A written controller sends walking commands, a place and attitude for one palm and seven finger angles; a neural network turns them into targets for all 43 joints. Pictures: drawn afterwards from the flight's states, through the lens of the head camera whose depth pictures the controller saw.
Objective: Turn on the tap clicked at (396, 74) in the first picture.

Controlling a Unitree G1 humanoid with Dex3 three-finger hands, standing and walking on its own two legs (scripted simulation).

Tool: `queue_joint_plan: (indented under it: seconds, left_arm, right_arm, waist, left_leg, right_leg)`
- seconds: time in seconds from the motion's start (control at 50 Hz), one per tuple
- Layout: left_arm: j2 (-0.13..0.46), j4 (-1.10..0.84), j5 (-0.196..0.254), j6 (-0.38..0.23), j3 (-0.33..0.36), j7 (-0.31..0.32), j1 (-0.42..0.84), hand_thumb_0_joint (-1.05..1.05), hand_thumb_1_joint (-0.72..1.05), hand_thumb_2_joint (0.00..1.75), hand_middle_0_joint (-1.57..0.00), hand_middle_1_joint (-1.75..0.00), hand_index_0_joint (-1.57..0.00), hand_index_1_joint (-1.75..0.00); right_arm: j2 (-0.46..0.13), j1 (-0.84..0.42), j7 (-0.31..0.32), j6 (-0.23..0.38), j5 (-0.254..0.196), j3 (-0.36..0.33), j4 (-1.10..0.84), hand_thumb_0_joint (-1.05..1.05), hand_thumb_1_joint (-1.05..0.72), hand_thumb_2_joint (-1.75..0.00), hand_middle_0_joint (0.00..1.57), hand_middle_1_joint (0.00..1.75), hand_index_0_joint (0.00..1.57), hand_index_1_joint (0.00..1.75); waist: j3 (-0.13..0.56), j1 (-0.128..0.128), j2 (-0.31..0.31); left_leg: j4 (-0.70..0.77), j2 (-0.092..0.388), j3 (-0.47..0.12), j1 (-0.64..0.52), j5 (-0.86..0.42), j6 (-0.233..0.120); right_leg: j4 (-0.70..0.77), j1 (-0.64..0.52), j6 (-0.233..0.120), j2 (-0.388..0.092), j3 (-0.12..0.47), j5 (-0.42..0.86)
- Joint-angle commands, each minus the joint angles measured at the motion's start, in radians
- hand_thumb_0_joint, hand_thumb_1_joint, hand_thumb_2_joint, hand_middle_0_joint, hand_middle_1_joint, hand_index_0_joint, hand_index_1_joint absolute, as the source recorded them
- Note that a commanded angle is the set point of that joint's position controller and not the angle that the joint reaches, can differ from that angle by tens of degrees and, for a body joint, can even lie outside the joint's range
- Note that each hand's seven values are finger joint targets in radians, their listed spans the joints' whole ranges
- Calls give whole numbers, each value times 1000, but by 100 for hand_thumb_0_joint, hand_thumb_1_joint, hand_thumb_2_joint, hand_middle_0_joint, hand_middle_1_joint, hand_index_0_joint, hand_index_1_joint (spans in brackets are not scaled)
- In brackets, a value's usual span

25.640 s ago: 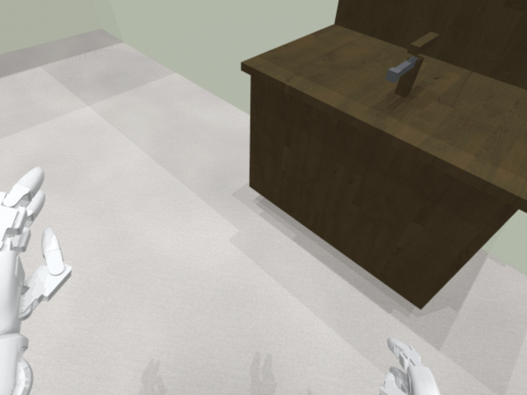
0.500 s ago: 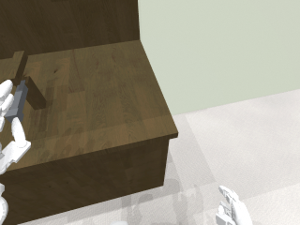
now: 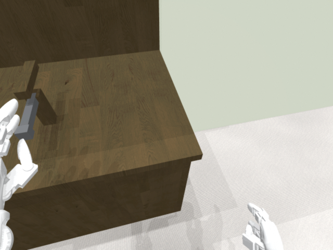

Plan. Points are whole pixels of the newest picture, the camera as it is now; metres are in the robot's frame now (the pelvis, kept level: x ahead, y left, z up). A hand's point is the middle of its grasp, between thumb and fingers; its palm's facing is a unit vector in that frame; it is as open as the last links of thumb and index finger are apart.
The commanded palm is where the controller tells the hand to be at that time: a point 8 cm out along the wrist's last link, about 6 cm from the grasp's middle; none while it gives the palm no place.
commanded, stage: come to a stop and stand still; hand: left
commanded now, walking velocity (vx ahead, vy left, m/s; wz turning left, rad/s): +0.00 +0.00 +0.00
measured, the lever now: (24, 132) +0.34 +0.38 +0.08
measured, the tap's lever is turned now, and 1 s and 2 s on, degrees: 0 0 0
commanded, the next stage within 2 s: look again from close up in 0.88 s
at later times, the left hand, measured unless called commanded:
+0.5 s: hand (30, 152) +0.24 +0.27 +0.17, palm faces +0.41 -0.84 -0.35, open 7.4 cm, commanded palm +0.18 +0.30 +0.18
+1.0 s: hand (35, 145) +0.25 +0.26 +0.17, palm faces +0.41 -0.81 -0.41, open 7.4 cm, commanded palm +0.19 +0.29 +0.18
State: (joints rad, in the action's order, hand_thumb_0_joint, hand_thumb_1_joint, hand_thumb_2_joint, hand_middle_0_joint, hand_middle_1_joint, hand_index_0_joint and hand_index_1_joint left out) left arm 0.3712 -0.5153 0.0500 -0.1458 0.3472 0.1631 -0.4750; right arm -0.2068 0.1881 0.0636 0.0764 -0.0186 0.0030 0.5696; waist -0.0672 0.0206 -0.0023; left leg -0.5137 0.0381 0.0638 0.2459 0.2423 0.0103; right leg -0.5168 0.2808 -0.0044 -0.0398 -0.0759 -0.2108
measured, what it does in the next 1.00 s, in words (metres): stands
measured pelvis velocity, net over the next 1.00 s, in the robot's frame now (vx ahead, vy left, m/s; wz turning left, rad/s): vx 0.03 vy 0.01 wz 0.00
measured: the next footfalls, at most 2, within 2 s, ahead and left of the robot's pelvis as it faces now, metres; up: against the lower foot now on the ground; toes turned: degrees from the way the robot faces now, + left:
none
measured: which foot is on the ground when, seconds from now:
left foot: down 0.00-1.00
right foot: down 0.00-1.00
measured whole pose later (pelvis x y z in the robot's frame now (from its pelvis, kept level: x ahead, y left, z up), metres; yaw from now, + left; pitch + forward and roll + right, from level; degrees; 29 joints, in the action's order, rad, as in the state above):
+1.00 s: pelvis +0.03 +0.01 +0.01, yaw +0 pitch +0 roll -1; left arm 0.38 -0.49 0.03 -0.12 0.34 0.14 -0.41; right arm -0.19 0.20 0.06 0.08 0.00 0.00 0.57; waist -0.05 0.04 0.01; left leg -0.49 0.05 0.06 0.21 0.28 0.00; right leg -0.42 0.21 0.01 -0.02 -0.08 -0.21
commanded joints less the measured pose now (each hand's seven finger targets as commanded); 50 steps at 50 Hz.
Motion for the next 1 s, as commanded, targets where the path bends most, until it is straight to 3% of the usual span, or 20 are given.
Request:
queue_joint_plan:
  seconds: [0.0,0.14,0.2,0.34,0.76,0.84,0.94,0.96,0.98]
  left_arm:
    - [147,-207,-6,-70,101,21,107,0,90,90,-20,-30,-20,-30]
    - [126,-185,-11,-55,73,17,143,0,90,90,-20,-30,-20,-30]
    - [121,-169,-12,-51,72,18,132,0,90,90,-20,-30,-20,-30]
    - [139,-203,-2,-51,90,17,105,0,90,90,-20,-30,-20,-30]
    - [142,-209,11,-51,96,21,61,0,90,90,-20,-30,-20,-30]
    - [147,-213,13,-48,97,20,59,0,90,90,-20,-30,-20,-30]
    - [144,-200,14,-43,90,20,71,0,90,90,-20,-30,-20,-30]
    - [892,-314,-156,-130,643,0,1068,0,90,90,-20,-30,-20,-30]
    - [311,265,-62,-89,272,-56,476,0,90,90,-20,-30,-20,-30]
  right_arm:
    - [-112,-77,9,70,5,-24,-135,0,-90,-90,20,30,20,30]
    - [-105,-81,4,82,6,-15,-119,0,-90,-90,20,30,20,30]
    - [-103,-73,0,79,6,-14,-121,0,-90,-90,20,30,20,30]
    - [-100,-83,-1,73,3,-20,-119,0,-90,-90,20,30,20,30]
    - [-109,-84,2,44,2,-34,-139,0,-90,-90,20,30,20,30]
    - [-109,-90,2,39,-1,-35,-138,0,-90,-90,20,30,20,30]
    - [-110,-88,3,35,-1,-34,-138,0,-90,-90,20,30,20,30]
    - [-123,59,2,92,59,-64,-103,0,-90,-90,20,30,20,30]
    - [-38,1,-7,90,33,-41,-41,0,-90,-90,20,30,20,30]
  waist:
    - [110,-1,84]
    - [114,-4,108]
    - [118,0,86]
    - [157,-2,78]
    - [191,-5,54]
    - [183,-6,72]
    - [169,-9,46]
    - [-10,29,-141]
    - [194,15,-176]
  left_leg:
    - [179,66,-109,75,142,-34]
    - [227,75,-117,61,130,-27]
    - [234,77,-122,75,112,-26]
    - [186,73,-96,5,-50,-18]
    - [120,77,-86,-52,-233,-17]
    - [122,78,-83,-57,-224,-16]
    - [128,73,-84,-41,-171,-16]
    - [-48,59,3,109,-239,-21]
    - [1,-36,-18,-18,-190,-20]
  right_leg:
    - [134,-97,-14,-38,121,-83]
    - [145,-139,-9,-13,89,-19]
    - [139,-171,-6,-8,80,19]
    - [135,-186,-11,-26,79,153]
    - [112,-200,-18,-52,82,296]
    - [116,-187,-19,-51,87,284]
    - [130,-184,-20,-54,96,256]
    - [195,-21,-4,-50,151,281]
    - [131,-122,-97,-110,185,417]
